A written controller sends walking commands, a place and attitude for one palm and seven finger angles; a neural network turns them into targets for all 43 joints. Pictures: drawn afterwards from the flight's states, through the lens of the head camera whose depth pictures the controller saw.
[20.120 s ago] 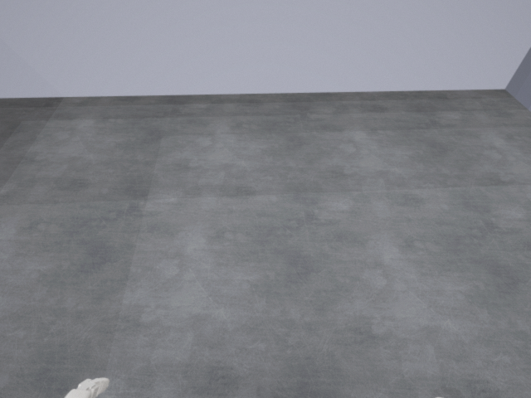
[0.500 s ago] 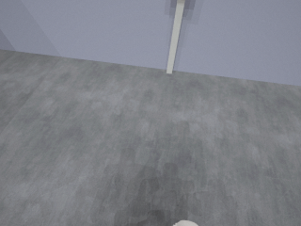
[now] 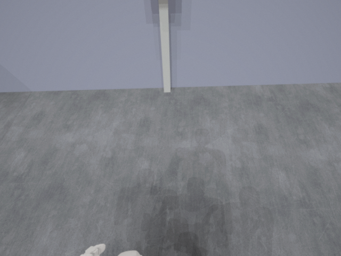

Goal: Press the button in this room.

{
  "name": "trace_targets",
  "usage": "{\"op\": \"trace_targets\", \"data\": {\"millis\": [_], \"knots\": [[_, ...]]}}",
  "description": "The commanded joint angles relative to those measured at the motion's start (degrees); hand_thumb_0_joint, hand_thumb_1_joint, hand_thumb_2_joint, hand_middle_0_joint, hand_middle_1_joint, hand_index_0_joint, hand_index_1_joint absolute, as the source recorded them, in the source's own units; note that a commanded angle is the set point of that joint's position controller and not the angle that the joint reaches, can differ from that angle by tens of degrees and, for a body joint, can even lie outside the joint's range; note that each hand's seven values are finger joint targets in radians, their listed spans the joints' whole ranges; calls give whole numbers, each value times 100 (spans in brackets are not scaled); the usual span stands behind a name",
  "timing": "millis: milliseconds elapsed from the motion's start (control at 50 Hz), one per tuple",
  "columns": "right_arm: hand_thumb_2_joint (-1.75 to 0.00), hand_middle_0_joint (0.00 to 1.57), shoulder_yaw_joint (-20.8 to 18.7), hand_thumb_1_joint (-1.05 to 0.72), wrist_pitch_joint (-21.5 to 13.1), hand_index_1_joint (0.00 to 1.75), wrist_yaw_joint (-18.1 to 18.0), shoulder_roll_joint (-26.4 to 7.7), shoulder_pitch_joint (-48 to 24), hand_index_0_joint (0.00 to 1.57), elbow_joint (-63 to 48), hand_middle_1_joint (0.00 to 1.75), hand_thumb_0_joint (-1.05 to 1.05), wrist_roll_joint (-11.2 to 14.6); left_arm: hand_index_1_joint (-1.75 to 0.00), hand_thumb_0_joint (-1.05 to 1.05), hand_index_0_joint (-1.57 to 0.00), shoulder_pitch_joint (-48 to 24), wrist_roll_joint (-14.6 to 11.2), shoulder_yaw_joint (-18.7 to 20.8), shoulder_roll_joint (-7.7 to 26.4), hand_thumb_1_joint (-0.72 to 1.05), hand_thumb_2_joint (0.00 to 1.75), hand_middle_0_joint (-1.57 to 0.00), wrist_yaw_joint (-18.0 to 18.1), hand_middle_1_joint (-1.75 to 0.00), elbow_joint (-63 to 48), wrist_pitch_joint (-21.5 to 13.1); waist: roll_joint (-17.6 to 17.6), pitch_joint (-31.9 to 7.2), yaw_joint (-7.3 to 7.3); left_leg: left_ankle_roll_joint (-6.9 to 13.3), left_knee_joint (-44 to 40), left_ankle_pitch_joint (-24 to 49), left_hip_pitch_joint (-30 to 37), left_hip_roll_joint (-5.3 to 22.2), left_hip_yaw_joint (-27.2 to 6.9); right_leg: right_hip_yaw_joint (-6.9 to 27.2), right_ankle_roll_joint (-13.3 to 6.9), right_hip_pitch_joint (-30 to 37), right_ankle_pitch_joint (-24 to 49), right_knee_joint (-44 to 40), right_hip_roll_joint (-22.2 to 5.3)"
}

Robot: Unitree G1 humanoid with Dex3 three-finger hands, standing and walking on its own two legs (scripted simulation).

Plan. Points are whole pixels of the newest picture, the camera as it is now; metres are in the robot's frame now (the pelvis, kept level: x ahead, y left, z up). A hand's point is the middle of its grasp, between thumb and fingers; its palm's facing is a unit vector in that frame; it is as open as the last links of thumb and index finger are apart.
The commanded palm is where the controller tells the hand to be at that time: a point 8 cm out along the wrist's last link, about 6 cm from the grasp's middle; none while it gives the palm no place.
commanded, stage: turn or walk to find it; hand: left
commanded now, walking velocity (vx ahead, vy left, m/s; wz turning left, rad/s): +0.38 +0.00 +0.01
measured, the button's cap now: out of the picture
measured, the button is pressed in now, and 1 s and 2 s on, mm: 0 0 0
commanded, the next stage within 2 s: stand and wait in 0.32 s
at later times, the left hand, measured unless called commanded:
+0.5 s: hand out of the picture +0.09 +0.20 -0.18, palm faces +0.11 -0.99 -0.11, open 7.4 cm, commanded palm none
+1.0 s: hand (109, 198) +0.31 +0.21 -0.16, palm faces +0.02 -0.97 -0.24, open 7.2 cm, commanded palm none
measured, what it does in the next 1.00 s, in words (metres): walks ahead: left foot, then right foot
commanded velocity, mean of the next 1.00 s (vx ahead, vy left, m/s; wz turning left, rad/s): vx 0.11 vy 0.00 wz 0.00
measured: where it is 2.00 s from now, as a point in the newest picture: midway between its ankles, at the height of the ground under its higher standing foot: (168, 250)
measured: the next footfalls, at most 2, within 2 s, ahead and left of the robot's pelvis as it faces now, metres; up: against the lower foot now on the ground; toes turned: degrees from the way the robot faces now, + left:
left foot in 0.42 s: +0.28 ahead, +0.16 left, +0.00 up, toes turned +11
right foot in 0.80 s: +0.32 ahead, -0.08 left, +0.00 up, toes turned -7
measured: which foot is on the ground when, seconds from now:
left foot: up 0.00-0.40, down 0.42-1.00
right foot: down 0.00-0.44, up 0.46-0.78, down 0.80-1.00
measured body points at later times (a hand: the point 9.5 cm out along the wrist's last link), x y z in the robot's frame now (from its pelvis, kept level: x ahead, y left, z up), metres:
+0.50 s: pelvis +0.19 +0.06 +0.00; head +0.22 +0.08 +0.44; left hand +0.09 +0.25 -0.17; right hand +0.32 -0.17 -0.13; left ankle +0.24 +0.16 -0.73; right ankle +0.07 -0.06 -0.68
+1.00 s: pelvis +0.26 +0.02 +0.01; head +0.26 +0.00 +0.46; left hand +0.30 +0.26 -0.14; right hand +0.23 -0.18 -0.16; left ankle +0.24 +0.16 -0.73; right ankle +0.28 -0.08 -0.73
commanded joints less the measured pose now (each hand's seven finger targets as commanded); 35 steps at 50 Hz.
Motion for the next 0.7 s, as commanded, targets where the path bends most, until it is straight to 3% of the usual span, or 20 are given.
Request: {"op": "trace_targets", "data": {"millis": [0, 40, 60, 160, 260, 320, 340, 360, 380, 400, 420, 440, 480, 500, 540, 560, 580, 680], "knots": [[-90, 20, -81, -90, 2, 30, 28, -256, 321, 20, -349, 30, 0, -80, -30, 0, -20, 745, 167, 60, 564, 90, 90, -20, 56, -30, 146, -59, -665, -136, 68, -107, -303, 670, -680, 294, -196, 1329, -223, 55, 21, -2097, -1414], [-90, 20, -94, -90, 24, 30, 61, -331, 34, 20, -469, 30, 0, -83, -30, 0, -20, 899, 168, 30, 583, 90, 90, -20, 57, -30, 190, -96, -789, -80, 134, -175, -629, 807, -861, 308, -163, 1262, -293, 134, 103, -2197, -1383], [-90, 20, -112, -90, 13, 30, 81, -334, -45, 20, -525, 30, 0, -76, -30, 0, -20, 902, 172, 40, 633, 90, 90, -20, 63, -30, 238, -120, -812, -91, 98, -193, -846, 889, -1002, 331, -190, 1242, -338, 316, 208, -2211, -1393], [-90, 20, -101, -90, -40, 30, 169, -479, -1156, 20, -891, 30, 0, -59, -30, 0, -20, 1307, 163, 10, 759, 90, 90, -20, 55, -30, 428, -173, -676, 254, 327, -247, -1877, 1161, -1479, 364, -155, 1282, -442, 821, 411, -2301, -1495], [-90, 20, -20, -90, -115, 30, 223, -517, -1979, 20, -1175, 30, 0, -43, -30, 0, -20, 1694, 180, 1, 914, 90, 90, -20, 69, -30, 608, -149, -507, 264, 545, -152, -3041, 1050, -1204, 197, 116, 1167, -413, 1439, 1286, -2047, -1575], [-90, 20, 7, -90, -165, 30, 200, -580, -2069, 20, -1198, 30, 0, -40, -30, 0, -20, 1798, 180, 19, 977, 90, 90, -20, 76, -30, 707, -91, -427, 122, 547, -34, -3495, 768, -733, -8, 325, 1060, -360, 1727, 2041, -1672, -1570], [-90, 20, 9, -90, -186, 30, 162, -613, -1869, 20, -1125, 30, 0, -42, -30, 0, -20, 1760, 173, 10, 964, 90, 90, -20, 88, -30, 736, -81, -398, 25, 417, -4, -3729, 809, -325, -98, 405, 945, -301, 1694, 2627, -1349, -1515], [-90, 20, -14, -90, -218, 30, 110, -722, -1354, 20, -953, 30, 0, -54, -30, 0, -20, 1715, 159, -6, 943, 90, 90, -20, 98, -30, 753, -69, -208, -243, 175, 39, -4101, 1081, 510, -252, 477, 731, -155, 1524, 3255, -633, -1329], [-90, 20, -60, -90, -263, 30, 57, -965, -541, 20, -701, 30, 0, -83, -30, 0, -20, 1698, 125, -31, 880, 90, 90, -20, 105, -30, 738, -67, 55, -836, -136, 162, -4433, 2112, 1897, -95, 334, 414, 139, 1016, 3215, 478, -1026], [-90, 20, -164, -90, -311, 30, -16, -1491, 255, 20, -516, 30, 0, -118, -30, 0, -20, 1892, 68, -98, 620, 90, 90, -20, 94, -30, 669, -67, 1008, -1720, -344, 642, -4189, 4037, 3572, 1148, -954, 57, 464, -271, 1240, 1834, -399], [-90, 20, -200, -90, -260, 30, -66, -1786, 688, 20, -347, 30, 0, -21, -30, 0, -20, 1841, 41, -189, 459, 90, 90, -20, 82, -30, 576, -90, 1613, -2071, -419, 1298, -4300, 6276, 4227, 2159, -1869, 253, 564, -1155, -2281, 3246, 17], [-90, 20, -140, -90, -195, 30, -72, -1644, 447, 20, -343, 30, 0, 28, -30, 0, -20, 1637, 74, -126, 596, 90, 90, -20, 140, -30, 524, -50, 892, -1771, -298, 1441, -4383, 6285, 3680, 2183, -1386, 686, 470, -1188, -2379, 3610, -192], [-90, 20, -46, -90, -235, 30, -141, -1246, -315, 20, -472, 30, 0, 3, -30, 0, -20, 1280, 110, -119, 404, 90, 90, -20, 120, -30, 589, 53, 785, -874, -80, 1168, -4800, 5293, 2356, 1806, -1067, 803, 590, -1275, -1863, 3594, -503], [-90, 20, 12, -90, -237, 30, -138, -1035, -554, 20, -510, 30, 0, 1, -30, 0, -20, 1236, 130, -105, 324, 90, 90, -20, 95, -30, 616, 111, 701, -512, 57, 982, -4991, 4964, 1759, 1539, -715, 803, 625, -1039, -1649, 3306, -597], [-90, 20, 75, -90, -266, 30, -148, -854, -734, 20, -488, 30, 0, 16, -30, 0, -20, 1398, 124, -128, 134, 90, 90, -20, 76, -30, 664, 227, 678, -425, 239, 783, -5204, 4678, 1170, 1165, -274, 710, 694, -533, -1187, 2769, -566], [-90, 20, 71, -90, -264, 30, -145, -843, -851, 20, -482, 30, 0, 31, -30, 0, -20, 1541, 106, -126, 87, 90, 90, -20, 84, -30, 706, 272, 627, -447, 350, 752, -5293, 4327, 992, 1069, -134, 677, 709, -341, -960, 2582, -555], [-90, 20, 46, -90, -254, 30, -139, -760, -840, 20, -516, 30, 0, 15, -30, 0, -20, 1570, 121, -124, 34, 90, 90, -20, 103, -30, 700, 320, 623, -490, 373, 750, -5361, 4028, 814, 1000, -69, 642, 728, -192, -808, 2362, -535], [-90, 20, -10, -90, -132, 30, -132, -827, -1020, 20, -569, 30, 0, -15, -30, 0, -20, 1276, 169, -167, 88, 90, 90, -20, 123, -30, 502, 418, 722, -269, 404, 803, -5418, 2179, 478, 913, -215, 463, 779, 298, -348, 928, -450]]}}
